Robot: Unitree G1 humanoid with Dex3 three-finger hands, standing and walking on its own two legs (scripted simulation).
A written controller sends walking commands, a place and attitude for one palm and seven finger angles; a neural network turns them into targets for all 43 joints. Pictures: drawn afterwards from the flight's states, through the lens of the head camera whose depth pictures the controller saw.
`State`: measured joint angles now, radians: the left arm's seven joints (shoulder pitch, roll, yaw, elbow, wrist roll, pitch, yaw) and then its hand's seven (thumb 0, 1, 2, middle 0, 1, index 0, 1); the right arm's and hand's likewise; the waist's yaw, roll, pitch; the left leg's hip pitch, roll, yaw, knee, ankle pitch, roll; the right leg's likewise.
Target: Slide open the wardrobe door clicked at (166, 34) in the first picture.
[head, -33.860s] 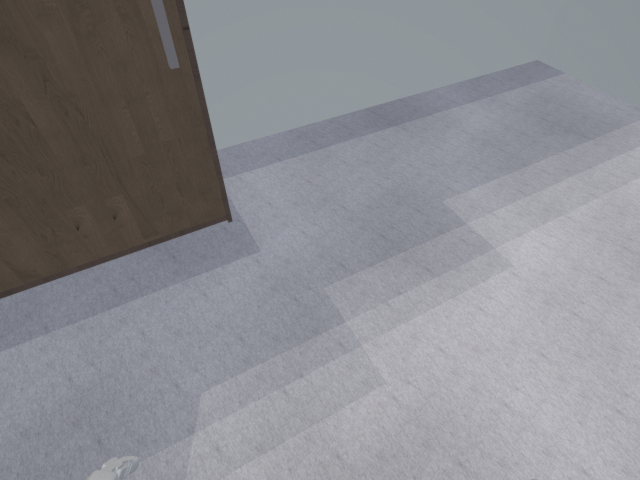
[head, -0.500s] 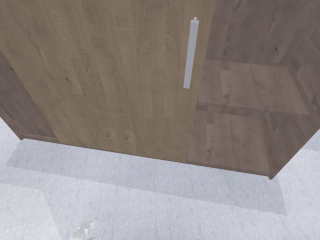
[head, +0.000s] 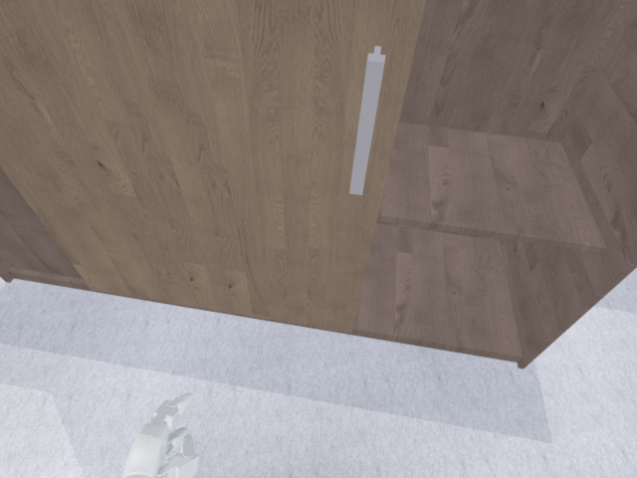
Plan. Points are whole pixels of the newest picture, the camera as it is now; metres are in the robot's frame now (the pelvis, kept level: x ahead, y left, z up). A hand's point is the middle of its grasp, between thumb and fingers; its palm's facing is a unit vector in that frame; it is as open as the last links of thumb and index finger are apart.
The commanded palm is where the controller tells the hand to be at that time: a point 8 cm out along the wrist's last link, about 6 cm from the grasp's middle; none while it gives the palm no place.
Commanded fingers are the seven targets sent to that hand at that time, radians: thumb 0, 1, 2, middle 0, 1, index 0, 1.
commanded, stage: stop stepping back and stand still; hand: right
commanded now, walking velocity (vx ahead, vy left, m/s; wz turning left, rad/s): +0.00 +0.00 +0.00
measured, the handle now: (365, 126) +0.65 -0.04 +0.10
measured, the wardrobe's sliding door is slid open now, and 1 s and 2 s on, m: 0.57 0.57 0.57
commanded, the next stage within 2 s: let the arm hang, fingers relaxed in 0.32 s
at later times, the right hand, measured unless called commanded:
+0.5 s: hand (616, 385) +0.22 -0.29 +0.08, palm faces +0.27 +0.80 -0.53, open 7.4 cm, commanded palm none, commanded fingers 0.00 -0.90 -0.90 0.20 0.30 0.20 0.30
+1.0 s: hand out of the picture -0.05 -0.21 -0.16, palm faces +0.00 +0.97 -0.23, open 7.2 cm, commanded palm none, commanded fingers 0.00 -0.90 -0.90 0.20 0.30 0.20 0.30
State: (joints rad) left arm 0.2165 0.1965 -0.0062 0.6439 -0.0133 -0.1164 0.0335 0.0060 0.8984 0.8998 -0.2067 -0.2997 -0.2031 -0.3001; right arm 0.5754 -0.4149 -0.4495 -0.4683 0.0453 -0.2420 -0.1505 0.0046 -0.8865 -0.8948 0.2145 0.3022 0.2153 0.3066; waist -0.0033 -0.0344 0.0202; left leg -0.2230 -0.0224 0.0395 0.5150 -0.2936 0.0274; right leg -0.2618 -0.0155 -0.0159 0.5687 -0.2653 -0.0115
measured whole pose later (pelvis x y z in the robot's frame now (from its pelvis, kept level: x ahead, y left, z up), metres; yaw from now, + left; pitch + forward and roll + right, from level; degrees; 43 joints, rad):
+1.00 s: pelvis -0.04 -0.02 +0.01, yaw +0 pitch -1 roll +1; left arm 0.30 0.19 0.00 1.05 0.02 0.04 0.02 0.00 0.90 0.90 -0.20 -0.30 -0.20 -0.30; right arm 0.31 -0.20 0.00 1.08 -0.01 0.03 -0.01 0.00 -0.94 -0.89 0.20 0.30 0.20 0.30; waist 0.01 -0.03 0.05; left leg -0.21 0.01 0.04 0.42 -0.19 0.00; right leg -0.24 0.01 -0.02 0.45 -0.20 -0.03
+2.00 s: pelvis -0.01 -0.03 +0.01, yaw +0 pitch -1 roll +0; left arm 0.23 0.16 -0.01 1.13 0.01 0.00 0.03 0.00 0.91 0.90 -0.20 -0.30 -0.20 -0.30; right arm 0.24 -0.15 0.00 1.15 -0.01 0.00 -0.03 0.00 -0.91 -0.90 0.20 0.30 0.20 0.30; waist 0.01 0.00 0.05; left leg -0.16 0.03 0.02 0.39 -0.21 -0.02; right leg -0.17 0.04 -0.04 0.39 -0.20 -0.05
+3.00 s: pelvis -0.01 -0.03 +0.01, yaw +0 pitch -1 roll +0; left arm 0.24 0.15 -0.01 1.14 0.01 0.00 0.03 0.00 0.90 0.90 -0.20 -0.30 -0.20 -0.30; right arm 0.24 -0.15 0.00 1.15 -0.01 0.00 -0.03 0.00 -0.91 -0.90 0.20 0.30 0.20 0.30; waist 0.01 0.00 0.06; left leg -0.15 0.03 0.02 0.38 -0.21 -0.02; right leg -0.15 0.04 -0.04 0.37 -0.20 -0.05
